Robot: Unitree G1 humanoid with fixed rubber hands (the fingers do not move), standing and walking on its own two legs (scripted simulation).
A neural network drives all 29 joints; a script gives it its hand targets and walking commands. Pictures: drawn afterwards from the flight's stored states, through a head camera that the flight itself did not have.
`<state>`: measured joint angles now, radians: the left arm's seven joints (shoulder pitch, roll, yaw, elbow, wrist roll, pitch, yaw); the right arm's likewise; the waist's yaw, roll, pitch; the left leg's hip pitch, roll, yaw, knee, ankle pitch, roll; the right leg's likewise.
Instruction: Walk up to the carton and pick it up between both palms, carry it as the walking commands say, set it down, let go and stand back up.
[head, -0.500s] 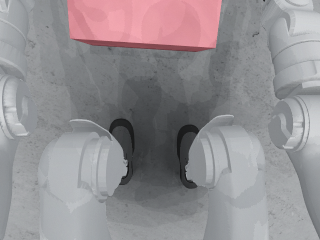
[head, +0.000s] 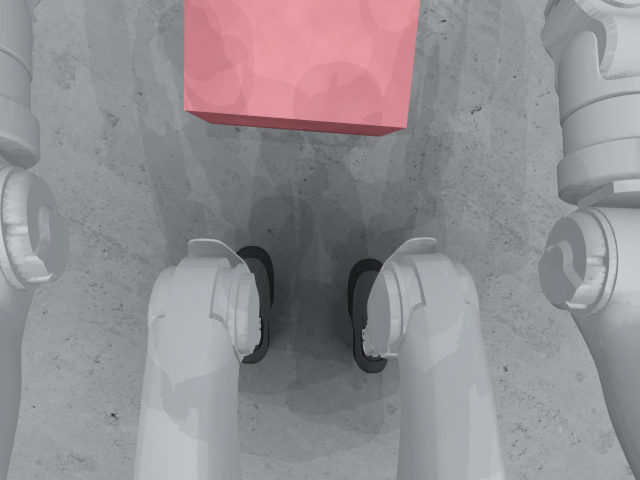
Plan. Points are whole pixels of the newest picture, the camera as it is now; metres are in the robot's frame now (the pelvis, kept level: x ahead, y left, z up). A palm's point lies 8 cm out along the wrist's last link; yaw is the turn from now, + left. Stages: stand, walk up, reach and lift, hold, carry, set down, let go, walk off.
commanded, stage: set down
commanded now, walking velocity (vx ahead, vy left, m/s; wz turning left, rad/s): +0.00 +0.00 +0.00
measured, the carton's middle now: (303, 18) +0.60 +0.03 -0.34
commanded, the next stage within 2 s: let go in 0.90 s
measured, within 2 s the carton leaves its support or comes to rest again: neither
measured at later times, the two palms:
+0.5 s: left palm out of the picture +0.59 +0.26 +0.06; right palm out of the picture +0.58 -0.21 +0.05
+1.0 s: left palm out of the picture +0.58 +0.25 +0.17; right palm out of the picture +0.57 -0.21 +0.16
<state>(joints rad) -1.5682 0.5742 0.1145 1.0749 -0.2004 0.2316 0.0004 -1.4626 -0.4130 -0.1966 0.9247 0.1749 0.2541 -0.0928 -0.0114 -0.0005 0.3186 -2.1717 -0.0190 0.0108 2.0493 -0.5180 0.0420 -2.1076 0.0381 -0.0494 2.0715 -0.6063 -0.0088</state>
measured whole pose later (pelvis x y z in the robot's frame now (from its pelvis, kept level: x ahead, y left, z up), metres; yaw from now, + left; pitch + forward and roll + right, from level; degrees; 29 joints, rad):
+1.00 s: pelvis +0.05 +0.01 +0.26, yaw +1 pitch +44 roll -2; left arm -1.28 0.44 0.34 0.99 0.05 0.23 -0.10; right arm -1.16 -0.32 -0.36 0.84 0.00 0.23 0.04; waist -0.03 0.00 0.03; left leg -1.48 -0.03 0.00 0.95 -0.23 0.03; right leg -1.44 0.04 0.01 0.97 -0.29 0.01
